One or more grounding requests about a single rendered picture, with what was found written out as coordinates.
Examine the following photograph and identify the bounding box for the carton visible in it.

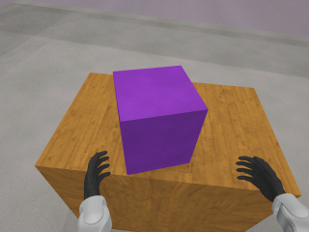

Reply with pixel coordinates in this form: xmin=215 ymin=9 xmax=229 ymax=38
xmin=112 ymin=66 xmax=209 ymax=175

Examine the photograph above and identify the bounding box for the robot right forearm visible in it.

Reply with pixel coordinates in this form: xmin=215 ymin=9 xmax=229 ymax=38
xmin=271 ymin=193 xmax=309 ymax=232

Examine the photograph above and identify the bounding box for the robot left forearm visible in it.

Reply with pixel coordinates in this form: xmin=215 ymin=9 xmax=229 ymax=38
xmin=77 ymin=195 xmax=112 ymax=232

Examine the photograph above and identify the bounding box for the right robot hand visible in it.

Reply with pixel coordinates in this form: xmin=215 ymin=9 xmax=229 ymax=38
xmin=236 ymin=156 xmax=286 ymax=202

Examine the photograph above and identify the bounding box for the left robot hand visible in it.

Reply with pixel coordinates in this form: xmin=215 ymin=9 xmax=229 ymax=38
xmin=84 ymin=151 xmax=111 ymax=200

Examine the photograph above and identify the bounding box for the pedestal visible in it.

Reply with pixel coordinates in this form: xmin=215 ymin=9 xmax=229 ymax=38
xmin=35 ymin=72 xmax=301 ymax=232

